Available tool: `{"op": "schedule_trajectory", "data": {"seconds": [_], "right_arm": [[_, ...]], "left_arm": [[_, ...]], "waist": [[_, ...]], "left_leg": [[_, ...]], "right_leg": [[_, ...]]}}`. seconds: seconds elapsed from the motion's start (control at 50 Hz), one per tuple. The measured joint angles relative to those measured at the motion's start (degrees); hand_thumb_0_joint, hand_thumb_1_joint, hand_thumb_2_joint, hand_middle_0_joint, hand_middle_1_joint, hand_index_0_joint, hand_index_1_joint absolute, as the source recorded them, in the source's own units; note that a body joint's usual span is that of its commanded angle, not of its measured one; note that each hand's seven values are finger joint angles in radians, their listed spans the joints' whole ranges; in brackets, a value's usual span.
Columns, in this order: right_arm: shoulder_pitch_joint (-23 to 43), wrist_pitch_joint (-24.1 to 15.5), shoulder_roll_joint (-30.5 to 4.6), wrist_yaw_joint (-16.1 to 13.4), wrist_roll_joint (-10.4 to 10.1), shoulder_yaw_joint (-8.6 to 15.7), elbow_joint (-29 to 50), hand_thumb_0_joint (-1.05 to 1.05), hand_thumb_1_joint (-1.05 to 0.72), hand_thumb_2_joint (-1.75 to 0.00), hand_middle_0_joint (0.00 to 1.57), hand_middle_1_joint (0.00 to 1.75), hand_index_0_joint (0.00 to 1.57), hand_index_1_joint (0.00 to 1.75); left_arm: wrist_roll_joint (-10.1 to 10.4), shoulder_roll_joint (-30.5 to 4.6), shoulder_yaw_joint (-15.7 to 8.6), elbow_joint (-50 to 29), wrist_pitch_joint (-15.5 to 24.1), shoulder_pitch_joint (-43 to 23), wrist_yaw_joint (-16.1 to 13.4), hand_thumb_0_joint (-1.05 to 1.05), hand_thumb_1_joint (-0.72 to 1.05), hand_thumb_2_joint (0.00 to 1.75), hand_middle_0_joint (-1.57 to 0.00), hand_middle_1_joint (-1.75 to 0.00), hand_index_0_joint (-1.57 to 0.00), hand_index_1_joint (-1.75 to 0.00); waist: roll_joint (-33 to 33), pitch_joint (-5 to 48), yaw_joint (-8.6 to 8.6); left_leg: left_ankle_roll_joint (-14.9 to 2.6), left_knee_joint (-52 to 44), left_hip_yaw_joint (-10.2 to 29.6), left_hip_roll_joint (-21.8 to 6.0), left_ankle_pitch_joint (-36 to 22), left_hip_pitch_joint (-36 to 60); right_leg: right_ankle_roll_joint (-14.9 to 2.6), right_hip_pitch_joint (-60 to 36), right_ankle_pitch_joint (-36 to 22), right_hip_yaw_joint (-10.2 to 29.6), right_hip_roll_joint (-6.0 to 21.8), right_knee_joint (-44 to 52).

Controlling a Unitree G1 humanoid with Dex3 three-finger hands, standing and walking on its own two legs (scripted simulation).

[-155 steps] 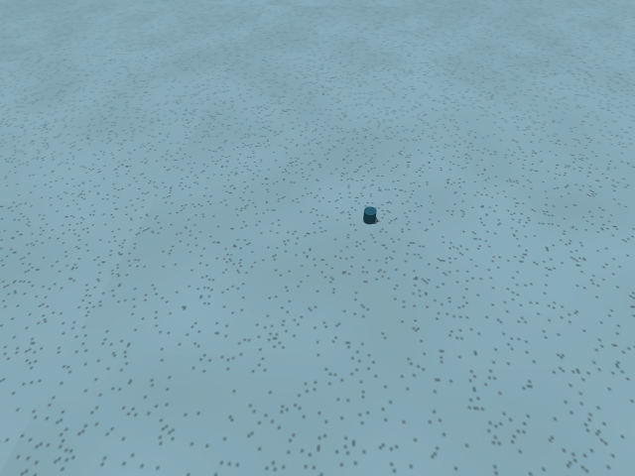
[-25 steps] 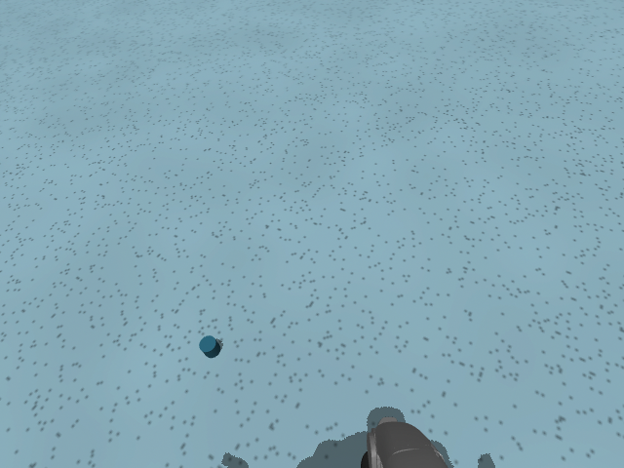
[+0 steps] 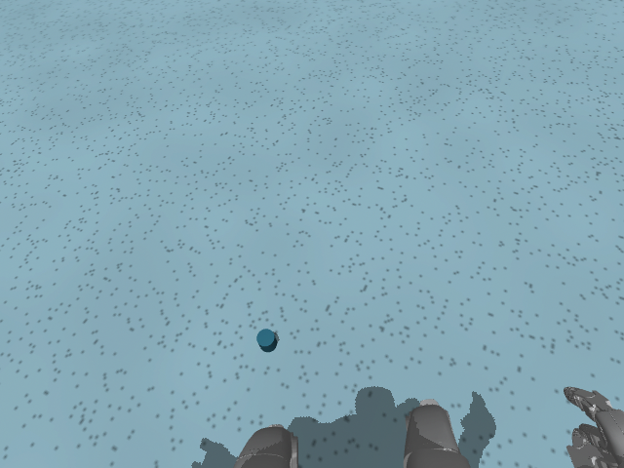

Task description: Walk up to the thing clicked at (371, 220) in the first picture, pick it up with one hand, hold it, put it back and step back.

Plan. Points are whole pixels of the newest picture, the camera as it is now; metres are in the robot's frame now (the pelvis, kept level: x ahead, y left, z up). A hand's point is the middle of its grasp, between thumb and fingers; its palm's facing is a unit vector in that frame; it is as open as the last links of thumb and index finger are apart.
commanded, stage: walk up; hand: left
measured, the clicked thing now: (267, 340) +0.49 +0.23 -0.67
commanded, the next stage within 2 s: none
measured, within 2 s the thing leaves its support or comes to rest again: neither
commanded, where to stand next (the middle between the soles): +0.05 +0.19 m, yaw -26 degrees
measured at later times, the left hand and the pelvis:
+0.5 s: hand out of the picture +0.11 +0.49 -0.08, palm faces -0.15 -0.78 -0.61, open 7.4 cm; pelvis -0.03 +0.21 +0.02, yaw -10 degrees
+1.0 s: hand out of the picture +0.13 +0.52 -0.12, palm faces -0.42 -0.85 -0.31, open 7.4 cm; pelvis -0.04 +0.28 +0.04, yaw -24 degrees
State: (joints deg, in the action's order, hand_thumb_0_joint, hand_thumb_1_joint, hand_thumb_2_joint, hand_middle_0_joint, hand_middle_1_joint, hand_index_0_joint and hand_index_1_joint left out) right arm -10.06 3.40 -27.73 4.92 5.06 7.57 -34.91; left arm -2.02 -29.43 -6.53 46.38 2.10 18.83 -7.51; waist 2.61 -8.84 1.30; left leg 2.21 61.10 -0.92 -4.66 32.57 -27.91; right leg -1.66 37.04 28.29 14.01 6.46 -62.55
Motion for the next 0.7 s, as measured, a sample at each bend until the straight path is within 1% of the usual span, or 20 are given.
{"op": "schedule_trajectory", "data": {"seconds": [0.04, 0.08, 0.12, 0.22, 0.26, 0.28, 0.32, 0.34, 0.38, 0.42, 0.46, 0.5, 0.54, 0.56, 0.58, 0.6, 0.62, 0.64, 0.68, 0.7], "right_arm": [[-1.9, -0.1, 1.1, -0.6, -0.5, -0.9, -0.8, 0.00, -0.91, -0.90, 0.20, 0.30, 0.20, 0.30], [-3.2, 0.6, 3.7, -1.2, -0.3, -1.6, -1.6, 0.01, -0.91, -0.90, 0.20, 0.30, 0.20, 0.30], [-4.5, 0.7, 5.4, -1.6, -0.5, -2.3, -2.0, 0.01, -0.91, -0.90, 0.20, 0.30, 0.20, 0.30], [-7.3, 1.7, 4.8, -1.9, -0.2, -2.3, -1.4, 0.01, -0.90, -0.90, 0.20, 0.30, 0.20, 0.30], [-7.6, 2.4, 3.9, -1.9, -0.3, -1.8, -0.9, 0.01, -0.90, -0.90, 0.20, 0.30, 0.20, 0.30], [-7.5, 2.7, 3.5, -1.9, -0.5, -1.5, -0.9, 0.01, -0.90, -0.90, 0.20, 0.30, 0.20, 0.30], [-5.9, 3.4, 2.8, -2.1, -1.0, -0.9, -1.6, 0.01, -0.91, -0.90, 0.20, 0.30, 0.20, 0.30], [-5.5, 3.9, 2.9, -2.4, -1.1, -0.8, -1.8, 0.01, -0.91, -0.90, 0.20, 0.30, 0.20, 0.30], [-5.3, 4.5, 3.4, -2.6, -1.1, -1.1, -2.1, 0.01, -0.91, -0.90, 0.20, 0.30, 0.20, 0.30], [-4.7, 4.7, 3.1, -2.0, -1.3, -1.3, -2.6, 0.01, -0.91, -0.90, 0.20, 0.30, 0.20, 0.30], [-3.7, 4.6, 2.3, -1.1, -1.5, -1.3, -2.6, 0.01, -0.91, -0.90, 0.20, 0.30, 0.20, 0.30], [-2.4, 4.1, 1.5, -0.6, -2.3, -1.2, -2.7, 0.01, -0.91, -0.90, 0.20, 0.30, 0.20, 0.30], [-1.6, 3.1, 0.9, -0.5, -3.5, -1.1, -3.5, 0.01, -0.91, -0.90, 0.20, 0.30, 0.20, 0.30], [-1.6, 2.4, 0.5, -0.7, -4.1, -1.1, -3.9, 0.01, -0.91, -0.90, 0.20, 0.30, 0.20, 0.30], [-1.9, 1.5, 0.2, -1.1, -4.5, -1.1, -4.6, 0.01, -0.91, -0.90, 0.20, 0.30, 0.20, 0.30], [-1.9, 0.5, 0.8, -1.9, -4.5, -1.0, -5.7, 0.01, -0.91, -0.90, 0.20, 0.30, 0.20, 0.30], [-2.3, -0.4, 1.6, -2.5, -4.3, -1.4, -6.7, 0.01, -0.91, -0.90, 0.20, 0.30, 0.20, 0.30], [-3.5, -1.1, 2.1, -3.0, -4.0, -2.0, -7.5, 0.00, -0.91, -0.90, 0.20, 0.30, 0.20, 0.30], [-6.0, -1.7, 2.7, -3.7, -3.7, -3.4, -10.3, 0.00, -0.91, -0.90, 0.20, 0.30, 0.20, 0.30], [-6.8, -1.8, 3.5, -4.1, -3.3, -3.8, -12.0, 0.00, -0.91, -0.90, 0.20, 0.30, 0.20, 0.30]], "left_arm": [[0.7, 0.6, 0.7, 1.9, -0.6, -1.4, -0.8, 0.01, 0.90, 0.90, -0.21, -0.30, -0.21, -0.30], [1.9, 0.5, 0.9, 2.2, -0.3, -1.9, -0.6, 0.01, 0.90, 0.90, -0.21, -0.30, -0.21, -0.30], [2.8, 0.7, 1.1, 1.7, -0.1, -2.1, -0.1, 0.01, 0.90, 0.90, -0.21, -0.30, -0.21, -0.30], [3.8, 3.6, 2.7, -0.6, 0.8, -2.1, 0.7, 0.01, 0.90, 0.90, -0.21, -0.30, -0.21, -0.30], [3.7, 4.5, 3.3, -2.0, 1.6, -1.4, 0.8, 0.01, 0.90, 0.90, -0.21, -0.30, -0.21, -0.30], [3.4, 4.7, 3.4, -2.6, 2.1, -0.9, 0.7, 0.01, 0.90, 0.90, -0.21, -0.30, -0.21, -0.30], [2.4, 5.6, 3.5, -3.7, 2.3, -1.1, 0.1, 0.00, 0.90, 0.90, -0.21, -0.30, -0.21, -0.30], [2.0, 5.6, 3.7, -4.1, 1.9, -1.3, -0.1, 0.00, 0.90, 0.90, -0.21, -0.30, -0.21, -0.30], [1.8, 5.4, 3.9, -4.1, 1.4, -2.3, -0.5, 0.00, 0.90, 0.90, -0.21, -0.30, -0.22, -0.30], [1.6, 5.7, 3.7, -4.0, 1.3, -3.0, -0.9, 0.00, 0.89, 0.90, -0.21, -0.30, -0.22, -0.30], [0.9, 5.7, 3.6, -4.0, 1.4, -3.0, -0.7, 0.00, 0.89, 0.90, -0.21, -0.30, -0.22, -0.30], [0.0, 5.4, 3.6, -3.7, 1.1, -2.7, 0.1, 0.01, 0.89, 0.90, -0.21, -0.30, -0.21, -0.30], [-1.0, 4.7, 3.3, -3.5, 0.3, -2.8, 1.3, 0.01, 0.89, 0.90, -0.21, -0.30, -0.21, -0.30], [-1.4, 4.4, 3.1, -3.5, -0.3, -3.0, 1.9, 0.01, 0.89, 0.90, -0.21, -0.30, -0.21, -0.30], [-1.5, 3.9, 2.9, -3.5, -1.0, -3.3, 2.6, 0.01, 0.89, 0.90, -0.21, -0.30, -0.21, -0.30], [-1.6, 3.2, 2.3, -3.1, -1.7, -4.2, 3.2, 0.01, 0.89, 0.90, -0.21, -0.30, -0.21, -0.30], [-1.5, 2.7, 1.6, -2.5, -2.7, -4.6, 3.4, 0.01, 0.89, 0.90, -0.21, -0.30, -0.21, -0.30], [-1.3, 2.7, 1.0, -1.8, -3.5, -4.7, 3.5, 0.01, 0.89, 0.90, -0.21, -0.30, -0.21, -0.30], [-1.4, 3.2, 0.7, 0.4, -4.4, -4.9, 4.1, 0.01, 0.90, 0.90, -0.21, -0.30, -0.21, -0.30], [-1.2, 2.8, 0.7, 1.3, -4.3, -5.2, 4.9, 0.01, 0.90, 0.90, -0.21, -0.30, -0.21, -0.30]], "waist": [[2.1, 0.0, -1.90], [0.9, -0.2, -3.33], [-0.3, -0.4, -4.44], [0.9, -0.8, -6.52], [1.7, -0.9, -6.74], [2.2, -1.0, -6.36], [5.1, -3.0, -5.10], [5.7, -3.5, -4.73], [5.4, -3.4, -4.03], [5.0, -2.7, -3.36], [4.4, -1.8, -2.82], [3.7, -0.8, -2.30], [2.7, 0.5, -1.56], [2.3, 1.2, -1.12], [1.7, 1.7, -0.76], [-0.5, 1.3, -0.31], [-2.7, 1.0, 0.30], [-3.2, 1.5, 0.52], [-1.2, 3.3, -1.27], [-1.0, 3.8, -2.11]], "left_leg": [[-1.49, -1.0, 0.7, -0.9, -0.5, 0.5], [-2.75, -5.2, -0.9, -0.2, -2.7, 2.4], [-3.92, -9.5, -2.8, 0.8, -4.8, 4.3], [-7.29, -15.1, -7.2, 3.1, -7.3, 6.5], [-8.02, -13.0, -9.2, 3.8, -6.5, 5.7], [-7.35, -9.9, -9.7, 3.9, -5.9, 4.4], [-3.13, 0.0, -5.5, 3.5, -3.4, 1.0], [-1.23, 6.1, -3.1, 4.1, -1.4, -1.2], [0.45, 17.1, 0.1, 4.1, -0.5, -5.2], [0.05, 21.8, 2.8, 2.3, -2.9, -7.2], [-0.88, 21.7, 5.2, 0.1, -5.6, -7.2], [-1.64, 16.4, 6.5, -1.7, -6.8, -4.6], [-1.72, 6.4, 6.3, -2.4, -5.1, 0.3], [-1.45, 1.1, 5.8, -2.4, -4.0, 3.2], [0.88, -3.5, 4.9, -1.8, 0.9, 6.1], [2.91, -3.9, 3.0, -0.1, 3.2, 7.2], [3.21, -3.2, 0.8, 1.3, 2.9, 7.8], [2.96, -2.3, -0.4, 1.4, 2.5, 7.9], [1.56, -1.6, 1.2, -0.6, 2.1, 7.6], [0.89, -2.6, 1.9, -1.3, 1.5, 7.9]], "right_leg": [[-0.43, 1.5, 3.0, -5.5, -3.9, -7.9], [-0.44, 2.8, 1.4, -9.1, -6.1, -11.6], [-0.44, 2.8, -0.9, -12.5, -7.6, -11.1], [-0.04, -2.8, -7.0, -20.3, -8.4, 3.8], [-0.83, -7.6, -13.4, -21.2, -8.4, 14.1], [-1.66, -10.1, -11.3, -20.5, -8.8, 18.3], [-1.67, -10.2, -9.9, -19.8, -10.6, 17.2], [-1.47, -9.8, -10.1, -19.5, -10.3, 15.9], [-1.34, -9.4, -10.3, -18.6, -8.5, 14.3], [-0.75, -9.0, -10.8, -17.0, -6.4, 14.0], [-0.05, -7.5, -11.4, -14.4, -4.4, 13.3], [0.47, -5.4, -11.5, -11.2, -2.9, 12.2], [1.00, -3.0, -11.7, -7.7, -2.0, 10.9], [1.15, -1.6, -11.7, -6.1, -1.8, 10.1], [0.97, -0.2, -10.4, -4.2, -1.6, 8.7], [0.08, 0.7, -6.9, -0.8, -1.4, 6.4], [-1.22, 1.3, -2.6, 2.8, -2.4, 3.8], [-1.31, 1.9, -0.4, 4.1, -4.7, 0.5], [-0.06, 2.1, 0.0, -0.3, -8.8, -5.7], [0.61, 2.0, -1.6, -2.9, -9.7, -8.0]]}}
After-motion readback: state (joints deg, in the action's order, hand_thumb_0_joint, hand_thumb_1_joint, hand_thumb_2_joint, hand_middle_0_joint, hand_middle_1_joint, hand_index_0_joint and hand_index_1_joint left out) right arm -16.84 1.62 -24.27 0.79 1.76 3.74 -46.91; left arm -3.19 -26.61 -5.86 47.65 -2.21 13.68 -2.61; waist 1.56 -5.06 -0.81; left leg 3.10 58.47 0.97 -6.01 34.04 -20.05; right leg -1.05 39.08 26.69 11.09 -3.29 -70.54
